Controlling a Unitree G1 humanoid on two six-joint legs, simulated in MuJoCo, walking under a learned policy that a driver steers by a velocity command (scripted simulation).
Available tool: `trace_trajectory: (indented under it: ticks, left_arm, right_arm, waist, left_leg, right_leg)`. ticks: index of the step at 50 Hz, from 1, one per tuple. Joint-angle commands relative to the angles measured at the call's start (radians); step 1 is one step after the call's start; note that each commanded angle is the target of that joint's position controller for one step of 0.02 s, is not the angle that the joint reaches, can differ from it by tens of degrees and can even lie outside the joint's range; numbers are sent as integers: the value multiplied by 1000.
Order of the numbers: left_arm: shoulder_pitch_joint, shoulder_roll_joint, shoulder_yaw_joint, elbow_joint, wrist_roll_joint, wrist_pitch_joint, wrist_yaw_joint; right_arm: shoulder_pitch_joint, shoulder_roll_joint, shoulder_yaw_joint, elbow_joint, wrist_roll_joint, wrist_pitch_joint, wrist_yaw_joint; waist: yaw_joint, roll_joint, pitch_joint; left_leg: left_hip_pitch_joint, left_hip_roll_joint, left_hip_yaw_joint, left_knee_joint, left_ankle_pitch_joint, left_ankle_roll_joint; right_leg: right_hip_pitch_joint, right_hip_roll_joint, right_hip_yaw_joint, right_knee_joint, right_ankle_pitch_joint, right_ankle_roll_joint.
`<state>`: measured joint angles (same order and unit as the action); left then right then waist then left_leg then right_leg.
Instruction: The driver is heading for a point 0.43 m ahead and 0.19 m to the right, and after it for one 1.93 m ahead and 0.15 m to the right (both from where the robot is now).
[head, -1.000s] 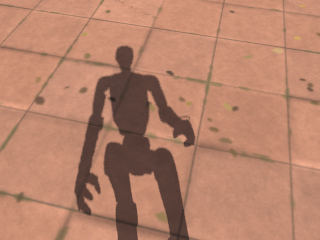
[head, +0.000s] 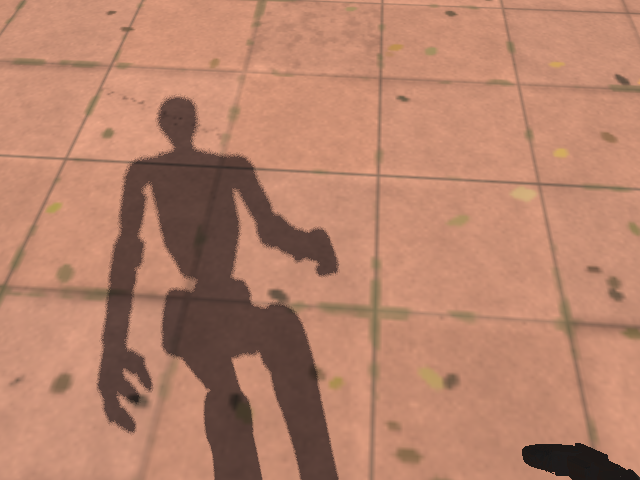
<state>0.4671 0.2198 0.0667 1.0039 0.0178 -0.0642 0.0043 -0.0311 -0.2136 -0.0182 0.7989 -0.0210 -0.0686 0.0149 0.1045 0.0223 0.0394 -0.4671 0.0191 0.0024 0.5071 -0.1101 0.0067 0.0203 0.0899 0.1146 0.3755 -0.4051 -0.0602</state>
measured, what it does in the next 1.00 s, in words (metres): walks ahead, turning right: right foot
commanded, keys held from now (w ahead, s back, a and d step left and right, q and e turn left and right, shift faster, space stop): w+e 0.70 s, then w+q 0.30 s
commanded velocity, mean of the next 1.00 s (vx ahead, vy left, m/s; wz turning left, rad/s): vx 0.50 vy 0.00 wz -0.42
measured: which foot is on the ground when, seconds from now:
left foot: down 0.00-0.56, up 0.58-1.00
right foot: down 0.00-0.02, up 0.04-0.52, down 0.54-1.00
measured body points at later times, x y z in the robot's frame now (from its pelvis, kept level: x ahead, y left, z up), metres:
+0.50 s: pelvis +0.24 -0.01 +0.00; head +0.28 -0.03 +0.45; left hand +0.52 +0.13 -0.10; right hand +0.13 -0.24 -0.14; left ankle +0.13 +0.12 -0.73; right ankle +0.35 -0.13 -0.71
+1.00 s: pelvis +0.49 -0.13 +0.01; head +0.51 -0.15 +0.46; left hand +0.59 +0.12 -0.12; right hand +0.53 -0.41 -0.12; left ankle +0.70 -0.09 -0.69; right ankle +0.35 -0.12 -0.73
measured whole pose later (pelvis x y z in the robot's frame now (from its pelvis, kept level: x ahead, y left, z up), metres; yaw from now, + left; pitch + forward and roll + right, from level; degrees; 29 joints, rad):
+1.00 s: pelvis +0.49 -0.13 +0.01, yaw -24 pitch +1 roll -1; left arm 0.39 0.24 0.04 0.92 0.02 -0.08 0.01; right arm 0.14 -0.25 -0.04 0.80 -0.02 -0.01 0.04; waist 0.04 0.05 0.04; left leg -0.64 0.06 0.04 0.70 -0.01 0.04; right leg 0.13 0.14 -0.02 0.13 -0.27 -0.12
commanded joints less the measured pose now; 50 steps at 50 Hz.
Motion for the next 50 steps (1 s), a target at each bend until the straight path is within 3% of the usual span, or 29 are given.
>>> trace_trajectory:
  ticks: [1, 2, 3, 4, 5, 7, 11, 16, 21, 24, 26, 27, 28, 29, 30, 31, 32, 34, 35, 38, 43, 50]
  left_arm:
    - [-66, 109, 22, -107, -15, -19, -4]
    - [43, 32, 10, -136, -46, -14, -2]
    - [32, 120, 23, -106, -17, 4, 5]
    - [-32, 125, 28, -108, -6, 8, -4]
    - [-75, 100, 24, -116, -4, 10, -13]
    - [-102, 87, 25, -125, 15, 32, -31]
    - [-196, 69, 18, -172, 17, 61, -53]
    - [-377, 56, -1, -244, 14, 59, -75]
    - [-515, 56, -17, -304, 20, 56, -87]
    - [-501, 74, -10, -311, 27, 57, -79]
    - [-350, 106, 9, -272, 29, 49, -66]
    - [-184, 137, 28, -219, 37, 40, -52]
    - [-71, 241, 60, -199, 48, 39, -35]
    - [-108, 324, 78, -225, 14, 49, -28]
    - [-94, 302, 73, -224, 2, 62, -19]
    - [-142, 255, 61, -212, -4, 59, -10]
    - [-188, 204, 48, -212, -8, 51, -8]
    - [-244, 162, 32, -220, -16, 31, -4]
    - [-235, 160, 29, -220, -19, 20, -7]
    - [-173, 157, 22, -188, -15, -4, -13]
    - [-76, 156, 11, -146, -12, -18, -13]
    - [-14, 143, -10, -90, 11, -24, 15]
  right_arm:
    - [422, -248, -76, 25, -32, -37, -35]
    - [405, -328, -94, 19, -41, -23, -33]
    - [333, -235, -80, 4, -28, -8, -30]
    - [261, -147, -58, -12, -18, -7, -27]
    - [235, -112, -48, -8, -17, -12, -24]
    - [253, -91, -41, 15, -11, -23, -30]
    - [325, -105, -47, 48, 6, -52, -24]
    - [374, -110, -49, 73, 0, -49, -23]
    - [441, -152, -59, 101, 0, -37, -33]
    - [463, -182, -66, 117, -2, -15, -41]
    - [467, -213, -73, 120, 0, 6, -43]
    - [455, -215, -72, 110, 2, 14, -41]
    - [471, -153, -57, 63, 11, 12, -32]
    - [425, -121, -56, -13, 8, 1, -15]
    - [296, -179, -65, -41, -1, -9, -11]
    - [280, -150, -54, -46, 12, -21, -8]
    - [311, -143, -53, -25, 11, -24, -11]
    - [352, -134, -52, -13, -25, 9, -10]
    - [359, -130, -52, -14, -32, 26, -7]
    - [330, -103, -45, -14, -26, 46, 8]
    - [167, -112, -42, -52, -6, 45, 16]
    - [25, -94, -25, -99, -1, 33, 32]
  waist:
    - [-237, 78, -274]
    - [-164, 317, -342]
    - [-135, 163, -244]
    - [-123, 49, -122]
    - [-114, 20, -63]
    - [-95, 80, -34]
    - [-89, 70, -33]
    - [-113, 57, 22]
    - [-147, 55, 54]
    - [-129, 74, 28]
    - [-66, 81, -67]
    - [7, 38, -159]
    - [35, -99, -275]
    - [-16, -253, -334]
    - [22, -88, -252]
    - [-18, -53, -135]
    - [-70, -6, -62]
    - [-132, -18, -48]
    - [-139, -25, -58]
    - [-133, -39, -40]
    - [-68, -66, 5]
    - [-33, -63, 72]
  left_leg:
    - [601, 238, -250, -102, -223, 87]
    - [763, 447, -681, -240, -315, 180]
    - [654, 419, -686, -258, -415, 185]
    - [527, 368, -521, -265, -377, 163]
    - [435, 319, -376, -286, -229, 144]
    - [364, 253, -203, -311, -48, 114]
    - [383, 251, -59, -335, 161, 128]
    - [394, 222, 91, -360, 220, 128]
    - [481, 253, 178, -336, 310, 115]
    - [560, 264, 235, -196, 646, 99]
    - [567, 263, 258, 66, 833, 94]
    - [459, 246, 277, 301, 711, 68]
    - [148, 193, 277, 627, 264, 25]
    - [-199, -19, 146, 925, -437, -29]
    - [-307, 26, -3, 937, -357, -21]
    - [-306, 70, -12, 870, -260, -11]
    - [-234, 104, -16, 761, -220, -9]
    - [-115, 123, -27, 668, -210, -29]
    - [-95, 117, -21, 647, -209, -38]
    - [-121, 118, 12, 538, -102, -45]
    - [-223, 110, 23, 350, 85, -14]
    - [-223, 12, 57, 133, 89, 59]
  right_leg:
    - [-291, -98, 38, 522, 426, -60]
    - [-597, 38, -56, 757, -159, -36]
    - [-667, -50, -26, 864, -105, -48]
    - [-668, -91, -25, 859, -1, -47]
    - [-641, -123, -32, 824, 63, -37]
    - [-605, -154, -47, 786, 104, -14]
    - [-678, -169, -72, 772, 189, 8]
    - [-719, -173, -122, 545, 353, 23]
    - [-646, -153, -212, 317, 345, -22]
    - [-552, -86, -266, 256, 212, -74]
    - [-371, -8, -284, 208, 133, -122]
    - [-146, 9, -253, 131, 170, -155]
    - [157, -218, 67, 92, 6, -233]
    - [317, -439, 600, -58, 55, -350]
    - [269, -419, 516, -96, 179, -330]
    - [144, -396, 373, -97, 287, -307]
    - [8, -340, 278, -110, 417, -263]
    - [-123, -257, 172, -130, 530, -229]
    - [-145, -241, 160, -135, 568, -232]
    - [-160, -221, 88, -191, 594, -206]
    - [-43, -217, 10, -223, 670, -112]
    - [115, -272, -107, -221, 822, -79]
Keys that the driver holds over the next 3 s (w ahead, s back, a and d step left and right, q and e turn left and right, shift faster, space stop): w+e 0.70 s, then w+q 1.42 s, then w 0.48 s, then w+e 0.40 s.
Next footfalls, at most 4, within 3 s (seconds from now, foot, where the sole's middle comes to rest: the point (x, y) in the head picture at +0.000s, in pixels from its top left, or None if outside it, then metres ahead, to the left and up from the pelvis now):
0.54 right None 0.39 -0.14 -0.77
1.12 left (434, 361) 0.74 -0.14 -0.77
1.62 right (526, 278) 0.99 -0.38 -0.77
2.14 left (420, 201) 1.22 -0.11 -0.77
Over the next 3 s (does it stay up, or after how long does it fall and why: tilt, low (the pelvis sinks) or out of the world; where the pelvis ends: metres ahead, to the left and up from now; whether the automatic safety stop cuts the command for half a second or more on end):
stays up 1.55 -0.10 0.02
